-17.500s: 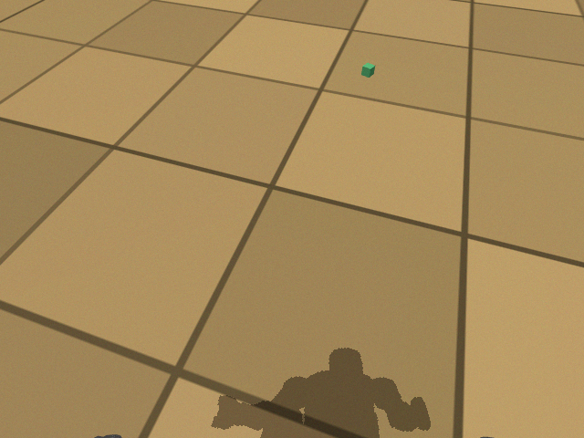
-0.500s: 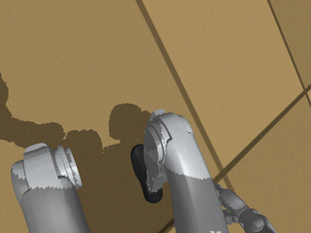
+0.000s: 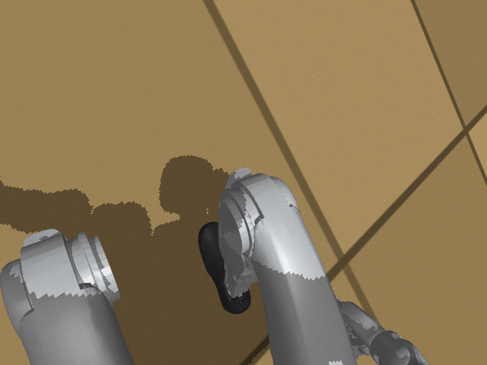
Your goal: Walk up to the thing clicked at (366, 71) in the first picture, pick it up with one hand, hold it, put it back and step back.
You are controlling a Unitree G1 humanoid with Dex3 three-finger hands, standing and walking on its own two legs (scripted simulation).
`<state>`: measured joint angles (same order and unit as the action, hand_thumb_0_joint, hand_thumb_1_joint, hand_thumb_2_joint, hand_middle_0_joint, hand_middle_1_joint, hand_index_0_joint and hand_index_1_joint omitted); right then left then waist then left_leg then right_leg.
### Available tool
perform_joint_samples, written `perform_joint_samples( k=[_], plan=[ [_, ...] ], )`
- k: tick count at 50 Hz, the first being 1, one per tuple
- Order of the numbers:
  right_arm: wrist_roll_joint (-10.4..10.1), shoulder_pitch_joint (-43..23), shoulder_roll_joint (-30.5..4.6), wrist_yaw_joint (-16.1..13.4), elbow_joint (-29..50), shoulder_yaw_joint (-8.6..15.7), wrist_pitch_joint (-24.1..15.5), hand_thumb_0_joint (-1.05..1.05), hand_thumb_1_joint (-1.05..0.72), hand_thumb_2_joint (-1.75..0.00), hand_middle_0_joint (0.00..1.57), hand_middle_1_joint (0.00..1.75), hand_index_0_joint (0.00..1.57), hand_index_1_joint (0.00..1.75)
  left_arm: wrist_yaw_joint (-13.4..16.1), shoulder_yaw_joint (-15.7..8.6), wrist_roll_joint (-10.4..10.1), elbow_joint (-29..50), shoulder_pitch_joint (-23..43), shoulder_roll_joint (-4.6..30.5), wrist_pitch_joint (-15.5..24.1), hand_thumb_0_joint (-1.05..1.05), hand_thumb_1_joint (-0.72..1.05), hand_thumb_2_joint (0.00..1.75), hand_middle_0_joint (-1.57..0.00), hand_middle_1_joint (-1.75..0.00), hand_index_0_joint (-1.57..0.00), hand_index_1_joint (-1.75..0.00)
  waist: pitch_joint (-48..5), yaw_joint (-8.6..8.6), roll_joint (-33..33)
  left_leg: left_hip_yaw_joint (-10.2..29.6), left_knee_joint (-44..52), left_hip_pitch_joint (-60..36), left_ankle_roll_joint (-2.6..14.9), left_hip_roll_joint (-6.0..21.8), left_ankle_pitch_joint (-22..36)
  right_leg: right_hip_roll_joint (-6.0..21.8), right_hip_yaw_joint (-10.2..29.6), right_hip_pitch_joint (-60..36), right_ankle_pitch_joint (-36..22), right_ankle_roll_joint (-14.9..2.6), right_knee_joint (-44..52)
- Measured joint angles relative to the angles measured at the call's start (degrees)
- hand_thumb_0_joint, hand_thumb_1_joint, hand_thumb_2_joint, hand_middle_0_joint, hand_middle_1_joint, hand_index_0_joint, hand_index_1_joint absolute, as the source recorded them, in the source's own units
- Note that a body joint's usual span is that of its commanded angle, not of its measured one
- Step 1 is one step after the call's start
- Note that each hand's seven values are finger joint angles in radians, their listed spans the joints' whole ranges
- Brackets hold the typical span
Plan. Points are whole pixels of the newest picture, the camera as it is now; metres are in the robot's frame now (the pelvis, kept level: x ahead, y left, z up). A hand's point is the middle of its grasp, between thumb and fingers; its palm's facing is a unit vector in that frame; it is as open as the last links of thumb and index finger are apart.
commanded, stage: close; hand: left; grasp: from above
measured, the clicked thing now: out of the picture +0.45 +0.32 -0.27
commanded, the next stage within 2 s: settle in 1.84 s
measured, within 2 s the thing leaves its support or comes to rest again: neither
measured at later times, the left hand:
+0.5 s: hand out of the picture +0.43 +0.31 -0.25, palm faces -0.47 -0.10 -0.87, open 10.9 cm
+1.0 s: hand out of the picture +0.43 +0.31 -0.25, palm faces -0.48 -0.08 -0.88, open 9.7 cm
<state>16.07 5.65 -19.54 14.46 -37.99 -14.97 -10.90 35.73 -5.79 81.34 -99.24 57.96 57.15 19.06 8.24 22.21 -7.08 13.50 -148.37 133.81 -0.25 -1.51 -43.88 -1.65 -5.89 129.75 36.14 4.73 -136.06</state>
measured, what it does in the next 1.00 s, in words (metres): stands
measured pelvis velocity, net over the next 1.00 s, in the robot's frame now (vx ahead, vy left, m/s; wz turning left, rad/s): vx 0.00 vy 0.00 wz -0.01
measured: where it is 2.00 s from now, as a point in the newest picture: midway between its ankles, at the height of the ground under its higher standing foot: (173, 319)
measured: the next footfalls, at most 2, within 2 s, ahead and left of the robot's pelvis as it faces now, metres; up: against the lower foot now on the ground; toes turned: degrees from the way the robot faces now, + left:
none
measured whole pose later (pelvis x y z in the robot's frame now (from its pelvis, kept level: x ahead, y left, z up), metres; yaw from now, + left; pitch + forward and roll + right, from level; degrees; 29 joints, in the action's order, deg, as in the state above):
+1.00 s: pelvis +0.00 +0.00 +0.00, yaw -1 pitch +28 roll -15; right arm 15.9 5.2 -20.1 14.3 -37.4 -16.1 -11.5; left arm 36.8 -3.7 81.2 -99.3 58.6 57.9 19.3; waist 8.3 21.9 -7.5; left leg 14.0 -147.8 133.5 0.0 -1.3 -43.4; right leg -1.8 -6.6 129.0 35.4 4.6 -134.9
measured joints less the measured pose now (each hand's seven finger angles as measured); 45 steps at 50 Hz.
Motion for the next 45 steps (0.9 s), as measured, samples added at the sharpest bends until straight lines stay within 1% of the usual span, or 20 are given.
perform_joint_samples(
  k=[3,6,11,18,22,29,32,35,41,45],
  plan=[
    [0.19,-0.08,-0.13,0.00,-0.17,-0.06,-0.13,0.00,-0.91,-0.90,0.20,0.30,0.20,0.30,0.36,0.35,-0.04,0.19,-0.20,-0.05,0.24,0.00,-0.32,0.86,-0.22,-0.86,-0.22,-0.85,0.18,-0.12,-0.20,0.15,-0.06,-0.18,-0.06,0.06,-0.04,-0.09,-0.09,-0.11,-0.10,0.16,0.01],
    [0.31,-0.36,-0.29,0.00,-0.61,-0.19,-0.43,0.00,-0.91,-0.90,0.20,0.30,0.20,0.30,1.08,1.19,-0.20,0.27,-0.21,-0.42,0.13,0.00,-0.27,0.82,-0.25,-0.84,-0.26,-0.83,0.08,-0.29,-0.27,0.33,-0.05,-0.22,-0.08,0.13,-0.06,-0.18,-0.25,-0.15,-0.21,0.18,0.17],
    [0.32,-0.94,-0.52,0.14,-0.99,-0.20,-1.12,0.00,-0.90,-0.90,0.20,0.30,0.20,0.30,2.09,2.50,-0.46,0.15,0.26,-1.26,-0.86,0.00,-0.19,0.76,-0.30,-0.81,-0.32,-0.79,-0.13,-0.33,-0.32,0.37,0.10,-0.15,0.12,0.21,0.03,-0.23,-0.36,-0.25,-0.32,0.05,0.52],
    [-0.27,-1.47,-0.81,0.73,-0.55,-0.08,-1.98,0.00,-0.90,-0.90,0.20,0.30,0.20,0.30,2.35,1.33,-0.66,-0.09,0.66,-1.38,-2.46,0.00,-0.08,0.67,-0.37,-0.74,-0.40,-0.72,-0.33,-0.03,-0.32,0.31,0.23,0.00,0.40,0.25,0.11,-0.24,-0.43,-0.33,-0.38,-0.17,0.82],
    [-0.57,-1.49,-0.93,0.76,-0.24,0.12,-2.04,0.00,-0.90,-0.90,0.20,0.30,0.20,0.30,1.35,0.41,-1.20,-0.48,0.77,-0.72,-2.79,0.00,-0.03,0.62,-0.41,-0.71,-0.44,-0.68,-0.13,0.07,-0.16,0.32,0.15,0.22,0.49,0.11,0.26,-0.12,-0.47,-0.32,-0.31,-0.24,0.79],
    [-0.76,-0.96,-0.81,0.83,0.23,-0.28,-1.26,0.00,-0.90,-0.90,0.20,0.30,0.20,0.30,-0.56,0.52,-2.09,-0.04,0.98,0.33,-1.68,0.00,0.05,0.55,-0.46,-0.66,-0.51,-0.63,0.28,-0.03,-0.09,0.30,0.06,0.13,0.49,-0.10,0.31,0.06,-0.45,-0.59,-0.18,-0.11,0.65],
    [-0.70,-0.52,-0.56,0.73,0.67,-0.64,-0.64,0.00,-0.90,-0.90,0.20,0.30,0.20,0.30,-1.45,0.68,-1.66,0.21,1.05,0.75,-0.69,0.00,0.06,0.53,-0.48,-0.65,-0.53,-0.61,0.38,-0.19,-0.07,0.50,0.04,0.01,0.28,-0.18,0.35,0.11,-0.62,-0.69,-0.22,-0.34,0.65],
    [-0.54,-0.37,-0.36,0.71,0.89,-1.20,-0.27,0.00,-0.90,-0.90,0.20,0.30,0.20,0.30,-1.58,1.29,-1.40,0.34,0.83,1.09,0.15,0.00,0.10,0.51,-0.50,-0.64,-0.55,-0.59,0.55,-0.19,-0.12,0.64,-0.01,-0.22,0.19,-0.19,0.33,0.09,-0.70,-0.88,-0.24,-0.18,0.62],
    [-0.25,-0.01,0.11,0.12,0.83,-1.37,0.07,0.00,-0.90,-0.90,0.20,0.30,0.20,0.30,-0.70,1.67,-0.47,0.81,0.44,1.04,1.20,-0.01,0.13,0.47,-0.53,-0.60,-0.61,-0.56,0.28,-0.51,-0.16,0.63,0.19,-0.22,0.18,0.04,0.35,-0.08,-0.70,-0.68,-0.49,-0.16,0.85],
    [-0.10,-0.18,0.03,-0.10,0.61,-1.26,-0.13,0.00,-0.90,-0.90,0.20,0.30,0.20,0.30,0.22,2.32,-0.25,0.61,0.45,0.86,0.93,-0.01,0.14,0.45,-0.55,-0.56,-0.64,-0.52,0.16,-0.49,-0.25,0.54,0.42,-0.31,0.24,0.18,0.35,-0.16,-0.64,-0.71,-0.59,-0.04,1.09]
  ],
)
